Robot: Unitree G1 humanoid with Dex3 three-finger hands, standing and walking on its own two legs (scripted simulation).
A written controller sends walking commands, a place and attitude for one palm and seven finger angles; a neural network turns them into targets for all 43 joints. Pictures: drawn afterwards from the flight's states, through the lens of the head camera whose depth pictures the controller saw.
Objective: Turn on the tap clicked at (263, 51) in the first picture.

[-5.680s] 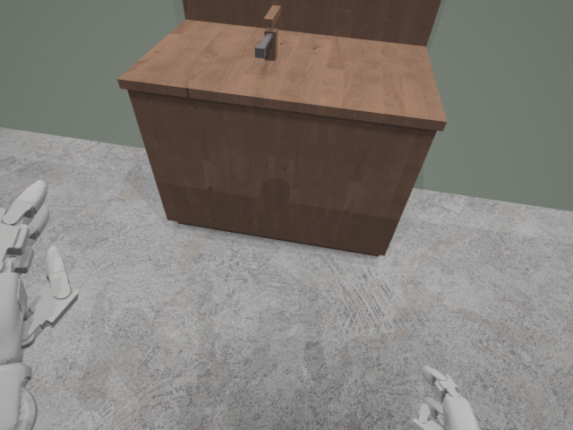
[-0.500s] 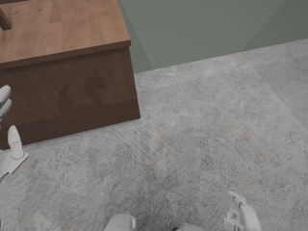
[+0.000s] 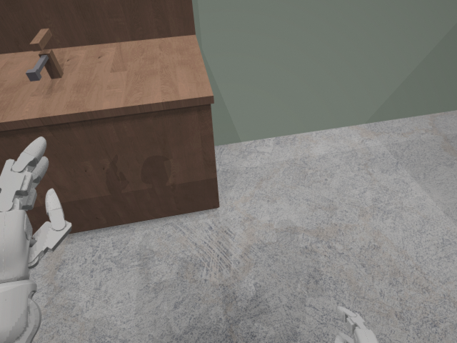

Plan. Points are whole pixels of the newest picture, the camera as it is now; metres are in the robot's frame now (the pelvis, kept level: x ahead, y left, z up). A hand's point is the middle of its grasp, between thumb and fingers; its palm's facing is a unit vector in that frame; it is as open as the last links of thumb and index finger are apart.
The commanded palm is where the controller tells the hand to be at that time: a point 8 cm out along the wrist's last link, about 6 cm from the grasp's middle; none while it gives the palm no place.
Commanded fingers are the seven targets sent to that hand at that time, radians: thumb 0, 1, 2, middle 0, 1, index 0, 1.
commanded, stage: take the last steps up to it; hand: left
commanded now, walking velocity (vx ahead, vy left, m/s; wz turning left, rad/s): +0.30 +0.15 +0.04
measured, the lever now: (33, 75) +0.83 +0.67 +0.07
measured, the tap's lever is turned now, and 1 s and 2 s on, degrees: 0 0 0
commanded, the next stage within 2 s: come to a stop and stand still in 1.58 s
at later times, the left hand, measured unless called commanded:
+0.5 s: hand (50, 162) +0.32 +0.29 +0.19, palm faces +0.34 -0.81 -0.47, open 7.4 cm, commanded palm +0.26 +0.35 +0.19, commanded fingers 0.00 0.90 0.90 -0.20 -0.30 -0.20 -0.30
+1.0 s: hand (44, 111) +0.46 +0.37 +0.19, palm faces +0.36 -0.81 -0.46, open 7.4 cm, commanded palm +0.40 +0.42 +0.19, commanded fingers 0.00 0.90 0.90 -0.20 -0.30 -0.20 -0.30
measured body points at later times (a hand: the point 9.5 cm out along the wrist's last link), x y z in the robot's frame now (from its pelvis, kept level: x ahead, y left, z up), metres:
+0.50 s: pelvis +0.09 +0.07 +0.01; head +0.13 +0.06 +0.46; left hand +0.30 +0.33 +0.22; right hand +0.25 -0.15 -0.09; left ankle +0.08 +0.17 -0.73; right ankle +0.10 -0.03 -0.70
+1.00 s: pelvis +0.23 +0.15 -0.01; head +0.27 +0.16 +0.44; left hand +0.43 +0.41 +0.22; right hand +0.39 -0.12 -0.08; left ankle +0.30 +0.26 -0.73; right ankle +0.13 +0.00 -0.70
